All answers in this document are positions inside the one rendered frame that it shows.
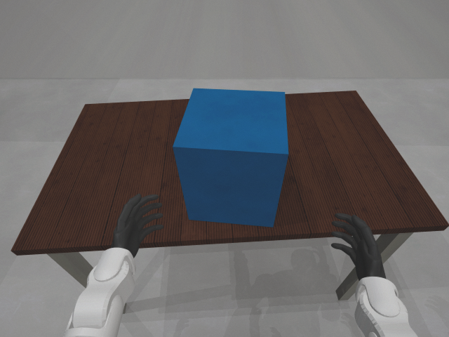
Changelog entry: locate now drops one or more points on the robot left hand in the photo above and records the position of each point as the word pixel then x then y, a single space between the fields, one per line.
pixel 129 232

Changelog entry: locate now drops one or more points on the robot right hand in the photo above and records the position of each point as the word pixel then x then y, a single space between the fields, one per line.
pixel 364 252

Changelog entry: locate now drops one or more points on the robot left forearm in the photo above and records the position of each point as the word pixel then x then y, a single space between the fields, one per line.
pixel 98 310

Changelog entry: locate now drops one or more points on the table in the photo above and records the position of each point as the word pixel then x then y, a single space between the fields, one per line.
pixel 340 160

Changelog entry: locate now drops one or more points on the carton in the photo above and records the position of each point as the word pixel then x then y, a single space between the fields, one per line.
pixel 231 152

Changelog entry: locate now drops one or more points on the robot right forearm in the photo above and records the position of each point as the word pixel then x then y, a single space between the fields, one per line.
pixel 379 311

